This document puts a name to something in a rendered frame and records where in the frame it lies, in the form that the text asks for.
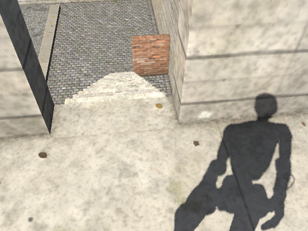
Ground stairs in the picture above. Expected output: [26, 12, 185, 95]
[64, 71, 166, 105]

